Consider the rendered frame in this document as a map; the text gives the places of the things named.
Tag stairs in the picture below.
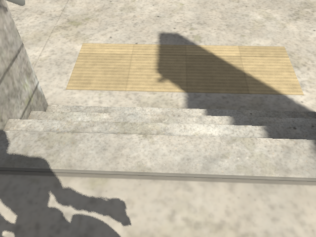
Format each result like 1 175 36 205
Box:
3 105 316 140

